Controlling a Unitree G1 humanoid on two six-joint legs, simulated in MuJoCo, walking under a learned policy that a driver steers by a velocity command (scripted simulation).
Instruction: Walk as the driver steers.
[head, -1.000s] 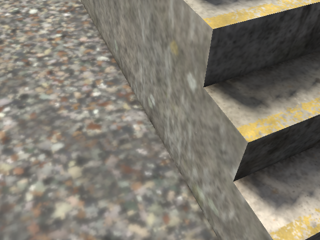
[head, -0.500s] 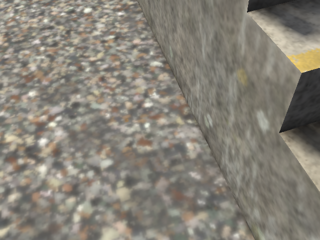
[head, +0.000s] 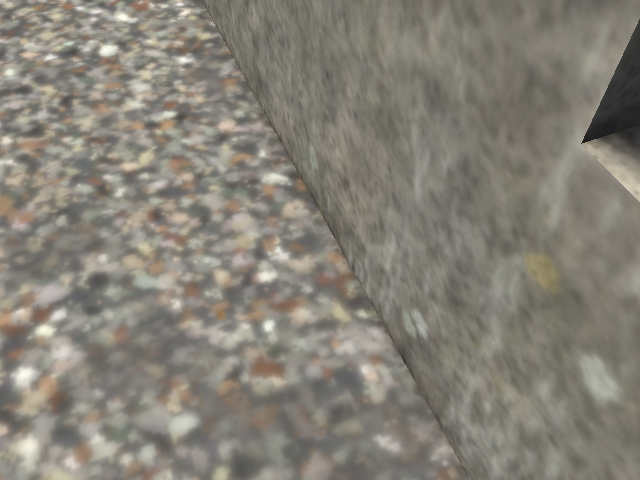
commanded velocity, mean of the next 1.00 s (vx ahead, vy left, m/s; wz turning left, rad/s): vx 0.05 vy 0.02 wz -0.50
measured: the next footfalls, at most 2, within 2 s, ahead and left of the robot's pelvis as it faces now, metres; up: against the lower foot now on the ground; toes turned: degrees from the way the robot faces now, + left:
right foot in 0.16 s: +0.23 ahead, -0.10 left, +0.00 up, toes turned -4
left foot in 0.54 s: +0.23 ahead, +0.16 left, +0.00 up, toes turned -23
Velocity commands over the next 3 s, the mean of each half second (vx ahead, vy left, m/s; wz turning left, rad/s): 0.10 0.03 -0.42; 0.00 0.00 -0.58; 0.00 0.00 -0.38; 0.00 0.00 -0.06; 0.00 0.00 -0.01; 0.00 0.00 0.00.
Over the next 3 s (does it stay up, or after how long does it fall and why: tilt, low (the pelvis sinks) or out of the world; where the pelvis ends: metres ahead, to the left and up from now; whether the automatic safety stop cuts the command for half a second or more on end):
stays up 0.09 0.11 0.00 its command is cut before an obstacle after 0.6 s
